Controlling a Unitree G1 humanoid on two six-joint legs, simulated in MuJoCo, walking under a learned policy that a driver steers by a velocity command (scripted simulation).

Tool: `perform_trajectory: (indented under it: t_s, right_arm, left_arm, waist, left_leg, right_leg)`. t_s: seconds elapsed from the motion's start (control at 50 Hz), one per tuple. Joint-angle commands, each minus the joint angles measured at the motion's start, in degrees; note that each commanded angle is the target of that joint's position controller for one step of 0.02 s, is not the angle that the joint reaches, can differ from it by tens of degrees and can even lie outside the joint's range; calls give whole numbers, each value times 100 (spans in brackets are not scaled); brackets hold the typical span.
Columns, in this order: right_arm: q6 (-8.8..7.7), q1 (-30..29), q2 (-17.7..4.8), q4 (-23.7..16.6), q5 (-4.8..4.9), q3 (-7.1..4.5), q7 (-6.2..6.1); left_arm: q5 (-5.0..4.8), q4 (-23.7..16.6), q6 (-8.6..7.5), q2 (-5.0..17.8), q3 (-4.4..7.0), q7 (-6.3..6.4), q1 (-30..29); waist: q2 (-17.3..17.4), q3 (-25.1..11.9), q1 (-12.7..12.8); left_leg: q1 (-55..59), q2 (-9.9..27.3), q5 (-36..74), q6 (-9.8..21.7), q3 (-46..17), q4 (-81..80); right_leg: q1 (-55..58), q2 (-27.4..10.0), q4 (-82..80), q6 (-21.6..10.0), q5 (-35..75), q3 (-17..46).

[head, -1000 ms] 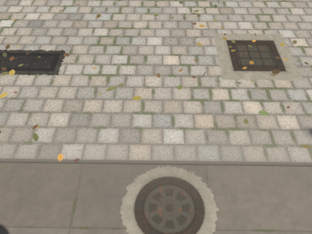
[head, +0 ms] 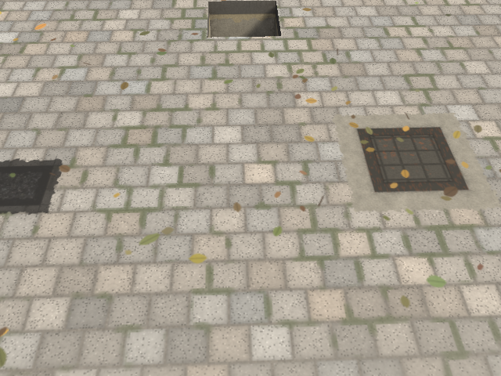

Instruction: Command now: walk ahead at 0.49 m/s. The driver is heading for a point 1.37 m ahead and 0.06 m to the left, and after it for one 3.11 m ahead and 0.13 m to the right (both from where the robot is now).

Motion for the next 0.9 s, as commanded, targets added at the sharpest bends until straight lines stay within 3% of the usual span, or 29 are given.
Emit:
perform_trajectory:
  t_s: [0.02, 0.1, 0.2, 0.24, 0.26, 0.28, 0.3, 0.32, 0.34, 0.36, 0.38, 0.4, 0.42, 0.46, 0.5, 0.56, 0.64, 0.74, 0.8, 0.82, 0.84, 0.86, 0.88, 0.9]
  right_arm:
    - [-103, -234, -758, -315, 8, -120, -113]
    - [-26, 234, -916, -216, 100, -146, -199]
    - [96, 652, -973, -25, 152, -181, -213]
    - [157, 596, -1042, -17, 156, -216, -227]
    - [188, 480, -1082, -41, 152, -225, -229]
    - [220, 379, -1008, -75, 124, -193, -227]
    - [217, 323, -781, -202, 40, -94, -224]
    - [87, 918, -104, -303, 20, 114, -170]
    - [-72, 916, -353, -206, 122, 73, -139]
    - [-153, 374, -898, -361, 273, -71, -117]
    - [-161, -4, -935, -461, 277, -87, -139]
    - [-123, -196, -852, -486, 196, -109, -176]
    - [-38, -148, -771, -477, 140, -142, -205]
    - [109, 58, -505, -413, 118, -124, -218]
    - [166, -136, -505, -507, 91, -149, -238]
    - [158, -816, -471, -744, 53, -164, -231]
    - [114, -1636, -366, -963, 91, -121, -163]
    - [50, -2328, -404, -1247, 148, -91, -16]
    - [-10, -2122, -565, -1267, 152, -147, 59]
    - [-22, -1730, -698, -1170, 145, -219, 51]
    - [-21, -865, -915, -893, 136, -354, 21]
    - [-12, 231, -1299, -624, 89, -490, -33]
    - [23, 870, -1852, -489, 6, -616, -55]
    - [38, 840, -1390, -479, 67, -475, -47]
  left_arm:
    - [72, -241, 19, 265, 77, 40, 195]
    - [17, -484, -48, 165, 37, -33, -737]
    - [-58, -768, -100, 250, 17, -209, -1432]
    - [-59, -799, -152, 378, 57, -266, -1291]
    - [-54, -734, -175, 486, 115, -274, -969]
    - [-44, -507, -189, 694, 240, -257, -217]
    - [-5, -216, -200, 1118, 397, -211, 961]
    - [82, -68, -149, 1778, 560, -201, 1698]
    - [69, -43, -144, 1299, 428, -224, 1778]
    - [37, -139, -157, 948, 308, -222, 1228]
    - [29, -280, -143, 736, 231, -223, 653]
    - [47, -340, -134, 552, 170, -252, 270]
    - [81, -340, -146, 417, 125, -277, 103]
    - [97, -207, -173, 416, 132, -303, 212]
    - [103, -70, -190, 581, 177, -260, 430]
    - [86, 64, -135, 649, 189, -158, 712]
    - [30, 205, -92, 741, 196, -83, 1028]
    - [-21, 471, 18, 786, 239, -39, 1415]
    - [-33, 488, 94, 890, 293, -6, 1272]
    - [-27, 462, 120, 941, 306, -4, 1149]
    - [-4, 431, 154, 862, 273, -8, 1045]
    - [64, 314, 153, 702, 190, -13, 1033]
    - [88, 253, 26, -39, -27, -87, 1722]
    - [-34, 355, -140, 228, 18, -126, 1614]
  waist:
    - [426, 312, 267]
    - [435, 307, -72]
    - [521, 465, -277]
    - [601, 380, -121]
    - [661, 209, 97]
    - [609, -222, 479]
    - [277, -1067, 921]
    - [-1178, -1884, 810]
    - [-1252, -2240, 856]
    - [-845, -1350, 741]
    - [-424, -870, 567]
    - [-112, -487, 404]
    - [-179, -303, 214]
    - [-240, -191, 62]
    - [-136, -45, 32]
    - [-84, 106, 170]
    - [-113, 292, 418]
    - [-123, 555, 574]
    - [-227, 363, 340]
    - [-314, 100, 104]
    - [-260, -391, -320]
    - [110, -1183, -706]
    - [1570, -2021, -451]
    - [1621, -2363, -527]
  left_leg:
    - [-612, 1602, 405, 980, -1187, -1176]
    - [-102, 1514, 490, 724, -913, -1076]
    - [835, 1878, 343, 644, -1029, -660]
    - [1085, 2014, 652, 552, -1109, -341]
    - [1091, 1970, 1340, 473, -1047, 29]
    - [974, 1691, 2273, 341, -811, 920]
    - [121, 1339, 2016, 135, -481, 2510]
    - [-2328, 350, -264, -329, -78, 4844]
    - [-3149, 268, -2405, -265, -971, 5769]
    - [-3629, 637, -2061, -134, -1051, 6083]
    - [-3497, 968, -1487, -100, -883, 5896]
    - [-3266, 1158, -1083, -134, -791, 5512]
    - [-2909, 1325, -808, -157, -807, 5163]
    - [-2559, 1348, -549, -235, -710, 4911]
    - [-2830, 1369, -183, -321, -684, 4550]
    - [-3255, 1367, 582, -417, -659, 3559]
    - [-3005, 1165, 1380, -412, -458, 2250]
    - [-3188, 1057, 1027, -259, -457, 1537]
    - [-2566, 872, 417, -53, -312, 1307]
    - [-1888, 675, 297, 41, -140, 1265]
    - [-728, 471, 352, 184, 15, 1190]
    - [1075, 1149, 484, 500, -749, 1377]
    - [3287, 2609, -285, 1461, -3458, 934]
    - [3436, 2837, -814, 1594, -4710, 126]
  right_leg:
    - [-112, -240, -813, 156, 927, 8]
    - [76, 24, -2475, 202, 1761, -216]
    - [52, 188, -3336, 91, 1238, -247]
    - [390, 285, -3572, -71, 774, -299]
    - [906, 429, -3690, -170, 614, -426]
    - [1894, 623, -3813, -315, 577, -573]
    - [3602, 64, -3655, -649, 716, 45]
    - [5917, -1358, -4015, -1556, 107, 2557]
    - [6140, -1630, -4780, -1748, -387, 3959]
    - [5412, -1439, -4821, -1407, -401, 3130]
    - [4560, -1200, -4927, -1206, 25, 2273]
    - [3798, -940, -5153, -1104, 419, 1703]
    - [3295, -709, -5360, -988, 662, 1267]
    - [2860, -523, -5607, -1024, 1136, 835]
    - [2859, -499, -5720, -1087, 1646, 559]
    - [3096, -470, -5797, -1034, 1872, 320]
    - [3234, -359, -5917, -891, 1481, 38]
    - [4111, -703, -5624, -855, 1478, 84]
    - [4391, -817, -5132, -723, 2409, 66]
    - [4349, -736, -4683, -651, 3354, -21]
    - [4105, -447, -3698, -518, 4042, -234]
    - [3013, -126, -2109, -322, 3117, -460]
    - [602, 934, 227, 115, -87, -532]
    - [-177, 1017, 1177, 70, -2027, 324]
Velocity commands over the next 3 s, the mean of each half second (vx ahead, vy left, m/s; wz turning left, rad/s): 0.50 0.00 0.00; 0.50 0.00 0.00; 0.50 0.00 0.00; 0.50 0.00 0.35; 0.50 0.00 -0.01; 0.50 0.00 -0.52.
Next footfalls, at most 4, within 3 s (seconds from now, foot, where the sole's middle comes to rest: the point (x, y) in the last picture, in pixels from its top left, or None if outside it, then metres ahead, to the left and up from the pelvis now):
0.30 right None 0.34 -0.17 -0.78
0.86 left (227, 330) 0.65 0.07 -0.78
1.42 right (300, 238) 0.96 -0.16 -0.78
1.98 left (218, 178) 1.23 0.11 -0.78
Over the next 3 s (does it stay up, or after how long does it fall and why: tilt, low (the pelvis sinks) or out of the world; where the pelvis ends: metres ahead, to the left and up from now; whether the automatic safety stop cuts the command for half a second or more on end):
stays up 1.68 0.10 -0.02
